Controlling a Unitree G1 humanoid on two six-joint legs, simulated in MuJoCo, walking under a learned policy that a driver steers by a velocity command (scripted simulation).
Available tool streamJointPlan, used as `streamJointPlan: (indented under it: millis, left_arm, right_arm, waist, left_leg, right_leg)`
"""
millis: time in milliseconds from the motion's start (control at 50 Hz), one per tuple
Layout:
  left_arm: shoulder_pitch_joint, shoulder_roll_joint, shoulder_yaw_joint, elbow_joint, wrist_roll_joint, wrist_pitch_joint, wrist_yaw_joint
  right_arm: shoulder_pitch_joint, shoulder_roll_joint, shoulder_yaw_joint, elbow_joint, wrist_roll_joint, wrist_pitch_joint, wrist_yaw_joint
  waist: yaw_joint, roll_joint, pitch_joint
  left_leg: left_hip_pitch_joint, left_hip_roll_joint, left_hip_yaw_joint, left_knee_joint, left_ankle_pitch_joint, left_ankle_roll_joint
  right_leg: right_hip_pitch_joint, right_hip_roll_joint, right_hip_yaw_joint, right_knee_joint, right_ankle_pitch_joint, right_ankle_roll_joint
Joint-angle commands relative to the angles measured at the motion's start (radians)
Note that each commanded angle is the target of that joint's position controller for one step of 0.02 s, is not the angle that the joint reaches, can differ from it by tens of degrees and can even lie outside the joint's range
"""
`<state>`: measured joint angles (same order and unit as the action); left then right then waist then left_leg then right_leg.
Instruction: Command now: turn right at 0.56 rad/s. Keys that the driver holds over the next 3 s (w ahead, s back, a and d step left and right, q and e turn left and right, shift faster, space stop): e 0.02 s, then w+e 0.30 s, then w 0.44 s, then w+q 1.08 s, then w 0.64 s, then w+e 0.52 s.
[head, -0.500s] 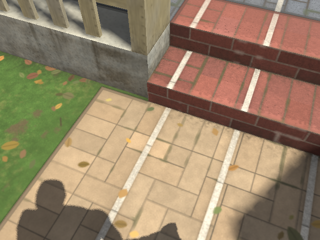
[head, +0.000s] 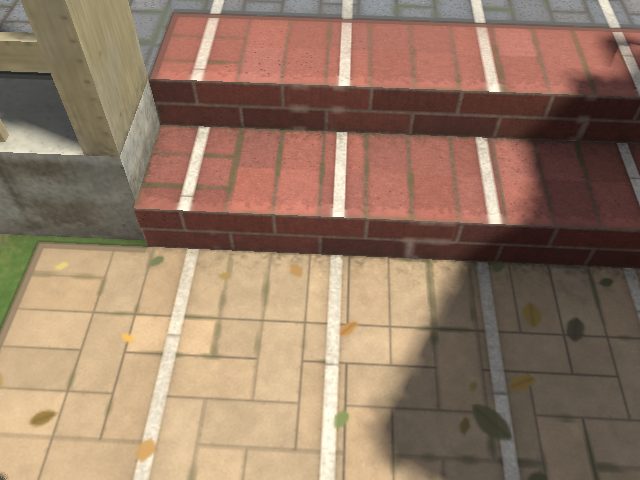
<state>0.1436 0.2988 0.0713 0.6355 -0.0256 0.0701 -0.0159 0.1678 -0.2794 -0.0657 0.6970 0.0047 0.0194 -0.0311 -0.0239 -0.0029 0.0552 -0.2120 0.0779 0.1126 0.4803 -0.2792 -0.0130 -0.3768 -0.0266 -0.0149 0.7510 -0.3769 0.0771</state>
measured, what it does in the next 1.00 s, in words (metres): walks ahead: right foot, then left foot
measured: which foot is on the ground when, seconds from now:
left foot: down 0.00-0.06, up 0.08-0.50, down 0.52-0.96, up 0.98-1.00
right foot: up 0.00-0.04, down 0.06-0.52, up 0.54-0.94, down 0.96-1.00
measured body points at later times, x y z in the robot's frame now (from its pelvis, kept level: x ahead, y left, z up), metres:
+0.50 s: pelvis +0.13 -0.02 +0.00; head +0.14 -0.03 +0.45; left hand +0.25 +0.25 -0.11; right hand +0.27 -0.32 -0.08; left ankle +0.23 +0.08 -0.74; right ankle +0.00 -0.12 -0.74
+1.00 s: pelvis +0.36 -0.10 -0.01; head +0.39 -0.12 +0.43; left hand +0.62 +0.07 -0.09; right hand +0.26 -0.35 -0.15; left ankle +0.24 +0.07 -0.71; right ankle +0.42 -0.21 -0.74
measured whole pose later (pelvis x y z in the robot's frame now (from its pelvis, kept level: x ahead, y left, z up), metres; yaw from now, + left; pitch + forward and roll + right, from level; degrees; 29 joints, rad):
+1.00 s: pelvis +0.36 -0.10 -0.01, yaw -13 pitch +2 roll +1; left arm 0.07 0.26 0.01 0.65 0.07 -0.06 -0.02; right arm 0.45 -0.27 -0.05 0.88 0.00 -0.05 0.02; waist -0.08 0.00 0.04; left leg -0.13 -0.03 -0.06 0.73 -0.47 0.04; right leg -0.45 -0.01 -0.04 0.57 -0.16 -0.05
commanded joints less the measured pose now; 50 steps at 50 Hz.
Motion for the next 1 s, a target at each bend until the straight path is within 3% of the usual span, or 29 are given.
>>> streamJointPlan:
  millis: [20,40,60,80,100,120,140,160,200,260,340,420,460,500,520,540,560,580,620,640,740,760,780,840,900,940,960,980,1000]
  left_arm:
    - [0.030,0.095,0.035,-0.072,0.002,-0.008,-0.009]
    - [0.077,0.114,0.046,-0.057,0.004,-0.007,-0.001]
    - [0.142,0.192,0.071,-0.050,-0.002,-0.010,0.011]
    - [0.201,0.297,0.089,-0.060,0.002,-0.028,0.015]
    - [0.238,0.245,0.076,-0.053,0.024,-0.061,0.003]
    - [0.202,0.197,0.057,-0.044,0.025,-0.083,0.001]
    - [0.150,0.167,0.047,-0.043,0.015,-0.093,0.007]
    - [0.115,0.147,0.035,-0.049,0.007,-0.094,0.014]
    - [0.094,0.140,0.026,-0.060,0.020,-0.096,0.028]
    - [0.123,0.153,0.031,-0.047,0.021,-0.108,0.038]
    - [0.169,0.183,0.042,-0.017,0.005,-0.110,0.038]
    - [0.213,0.169,0.034,0.014,0.003,-0.113,0.027]
    - [0.208,0.160,0.031,0.021,0.006,-0.111,0.022]
    - [0.206,0.117,0.015,0.021,0.011,-0.109,0.021]
    - [0.191,0.061,-0.005,0.005,0.023,-0.112,0.020]
    - [0.256,0.020,-0.018,-0.034,-0.002,-0.127,0.029]
    - [0.230,0.109,0.000,-0.024,-0.014,-0.136,0.035]
    - [0.170,0.147,0.012,-0.023,-0.018,-0.140,0.031]
    - [0.105,0.119,0.005,-0.028,0.008,-0.146,0.022]
    - [0.097,0.107,0.006,-0.028,0.014,-0.147,0.016]
    - [0.023,0.042,-0.019,-0.048,0.024,-0.146,0.006]
    - [-0.006,0.026,-0.031,-0.045,0.113,-0.118,-0.025]
    - [-0.022,-0.002,-0.038,-0.051,0.106,-0.109,-0.039]
    - [-0.081,0.021,-0.036,-0.057,0.068,-0.101,-0.046]
    - [-0.068,0.064,-0.022,-0.048,0.069,-0.109,-0.026]
    - [0.106,0.098,-0.005,0.014,0.080,-0.129,-0.002]
    - [0.256,0.162,0.012,0.037,0.104,-0.143,0.015]
    - [0.306,0.265,0.033,0.034,0.119,-0.140,0.023]
    - [0.277,0.229,0.033,0.039,0.084,-0.127,0.022]
  right_arm:
    - [-0.017,-0.200,-0.061,-0.047,0.028,-0.016,0.003]
    - [0.033,-0.176,-0.057,-0.026,0.028,-0.021,0.006]
    - [0.057,-0.120,-0.042,-0.027,-0.004,-0.025,0.011]
    - [-0.018,-0.065,-0.016,-0.108,-0.045,-0.034,0.013]
    - [-0.096,-0.116,-0.032,-0.123,-0.015,-0.051,0.014]
    - [-0.124,-0.154,-0.044,-0.128,0.015,-0.060,0.023]
    - [-0.118,-0.172,-0.054,-0.112,0.015,-0.067,0.024]
    - [-0.110,-0.179,-0.058,-0.100,0.000,-0.071,0.022]
    - [-0.083,-0.153,-0.054,-0.085,-0.013,-0.089,0.029]
    - [-0.097,-0.113,-0.039,-0.070,-0.009,-0.109,0.036]
    - [-0.158,-0.094,-0.024,-0.081,0.005,-0.119,0.048]
    - [-0.174,-0.113,-0.020,-0.091,0.015,-0.135,0.063]
    - [-0.134,-0.127,-0.025,-0.086,0.017,-0.143,0.065]
    - [-0.010,-0.151,-0.040,-0.056,0.007,-0.149,0.054]
    - [0.136,-0.199,-0.052,-0.037,-0.006,-0.152,0.046]
    - [0.242,-0.316,-0.082,0.003,-0.019,-0.143,0.051]
    - [0.256,-0.232,-0.064,0.014,0.001,-0.143,0.062]
    - [0.216,-0.171,-0.043,0.011,0.006,-0.141,0.059]
    - [0.148,-0.122,-0.023,0.000,-0.006,-0.129,0.053]
    - [0.130,-0.109,-0.015,-0.003,-0.013,-0.128,0.049]
    - [0.144,-0.144,-0.018,0.024,0.004,-0.127,0.038]
    - [0.199,-0.133,-0.014,0.074,-0.031,-0.117,0.051]
    - [0.205,-0.128,-0.014,0.083,-0.027,-0.112,0.058]
    - [0.234,-0.135,-0.017,0.104,-0.014,-0.103,0.063]
    - [0.233,-0.170,-0.026,0.115,-0.019,-0.096,0.052]
    - [0.230,-0.164,-0.023,0.124,-0.018,-0.093,0.048]
    - [0.232,-0.110,-0.007,0.105,-0.013,-0.096,0.052]
    - [0.335,0.008,0.020,0.073,0.012,-0.094,0.048]
    - [0.327,-0.098,-0.002,0.096,-0.011,-0.078,0.039]
  waist:
    - [0.029,0.178,-0.116]
    - [0.038,0.128,-0.144]
    - [0.044,-0.064,-0.174]
    - [0.064,-0.309,-0.184]
    - [0.142,-0.201,-0.210]
    - [0.114,-0.171,-0.124]
    - [0.085,-0.137,-0.061]
    - [0.069,-0.134,-0.032]
    - [0.043,-0.137,-0.034]
    - [0.052,-0.113,-0.043]
    - [0.081,-0.135,-0.028]
    - [0.096,-0.135,-0.019]
    - [0.069,-0.145,-0.019]
    - [0.002,-0.138,-0.068]
    - [-0.063,-0.038,-0.176]
    - [-0.043,0.283,-0.261]
    - [-0.062,0.241,-0.195]
    - [-0.057,0.167,-0.088]
    - [-0.028,0.087,-0.022]
    - [-0.010,0.098,-0.017]
    - [-0.010,0.085,0.000]
    - [-0.001,0.044,0.001]
    - [-0.003,0.095,-0.001]
    - [-0.018,0.129,-0.007]
    - [0.007,0.097,-0.016]
    - [0.090,0.040,-0.105]
    - [0.150,-0.049,-0.232]
    - [0.115,-0.279,-0.346]
    - [0.116,-0.214,-0.318]
  left_leg:
    - [0.110,0.217,-0.127,-0.006,0.485,0.170]
    - [0.036,0.186,-0.080,0.064,0.323,0.113]
    - [-0.182,0.108,0.015,0.289,0.034,0.025]
    - [-0.523,-0.056,0.006,0.552,-0.415,-0.044]
    - [-0.594,-0.057,-0.167,0.672,-0.398,-0.034]
    - [-0.626,-0.022,-0.191,0.674,-0.297,-0.005]
    - [-0.622,-0.003,-0.189,0.640,-0.203,0.008]
    - [-0.607,0.004,-0.189,0.590,-0.127,0.004]
    - [-0.519,-0.016,-0.171,0.522,0.012,-0.013]
    - [-0.450,-0.047,-0.158,0.341,0.138,-0.035]
    - [-0.345,-0.075,-0.164,0.136,0.184,-0.055]
    - [-0.249,-0.069,-0.161,0.060,0.177,-0.029]
    - [-0.177,-0.072,-0.144,0.015,0.147,0.003]
    - [0.022,-0.065,-0.144,-0.037,0.129,0.049]
    - [0.218,0.072,-0.294,-0.058,0.075,0.110]
    - [0.461,0.262,-0.723,-0.172,-0.172,0.267]
    - [0.444,0.307,-0.879,-0.252,-0.363,0.295]
    - [0.370,0.280,-0.764,-0.249,-0.352,0.265]
    - [0.252,0.199,-0.574,-0.271,-0.155,0.238]
    - [0.202,0.171,-0.511,-0.289,-0.070,0.225]
    - [0.119,0.127,-0.332,-0.353,0.195,0.238]
    - [0.047,0.075,-0.244,-0.343,0.348,0.200]
    - [0.011,0.041,-0.198,-0.326,0.411,0.179]
    - [0.021,0.069,-0.232,-0.301,0.400,0.164]
    - [0.108,0.125,-0.302,-0.226,0.439,0.153]
    - [0.095,0.067,-0.263,0.020,0.566,0.128]
    - [-0.029,0.004,-0.217,0.275,0.379,0.107]
    - [-0.333,-0.143,-0.121,0.573,-0.207,0.073]
    - [-0.414,-0.124,-0.174,0.687,-0.240,0.089]
  right_leg:
    - [0.082,0.039,-0.071,-0.249,0.143,-0.063]
    - [0.213,0.061,-0.053,-0.337,0.229,-0.100]
    - [0.417,-0.077,0.163,-0.367,0.390,-0.168]
    - [0.526,-0.322,0.571,-0.388,0.340,-0.381]
    - [0.480,-0.357,0.676,-0.486,0.045,-0.463]
    - [0.430,-0.312,0.617,-0.530,-0.170,-0.412]
    - [0.371,-0.267,0.558,-0.543,-0.237,-0.360]
    - [0.334,-0.234,0.513,-0.555,-0.211,-0.333]
    - [0.274,-0.172,0.436,-0.578,-0.108,-0.311]
    - [0.250,-0.133,0.358,-0.565,0.038,-0.299]
    - [0.198,-0.127,0.351,-0.536,0.061,-0.293]
    - [0.191,-0.161,0.403,-0.503,0.047,-0.289]
    - [0.201,-0.163,0.420,-0.464,0.083,-0.276]
    - [0.161,-0.103,0.388,-0.341,0.190,-0.235]
    - [0.076,-0.035,0.303,-0.081,0.184,-0.192]
    - [-0.234,0.110,0.152,0.251,-0.061,-0.118]
    - [-0.394,0.085,0.195,0.414,-0.187,-0.103]
    - [-0.449,0.040,0.208,0.468,-0.112,-0.116]
    - [-0.435,-0.029,0.143,0.417,0.025,-0.115]
    - [-0.394,-0.056,0.133,0.377,0.072,-0.111]
    - [-0.355,-0.071,0.064,0.163,0.212,-0.061]
    - [-0.251,-0.036,-0.017,0.101,0.242,-0.064]
    - [-0.182,-0.023,-0.038,0.025,0.280,-0.067]
    - [-0.092,-0.009,-0.031,-0.092,0.346,-0.076]
    - [-0.027,0.006,-0.006,-0.182,0.265,-0.098]
    - [0.224,0.030,-0.007,-0.291,0.228,-0.134]
    - [0.448,-0.135,0.153,-0.327,0.091,-0.175]
    - [0.691,-0.418,0.557,-0.413,-0.054,-0.248]
    - [0.584,-0.429,0.715,-0.511,-0.210,-0.282]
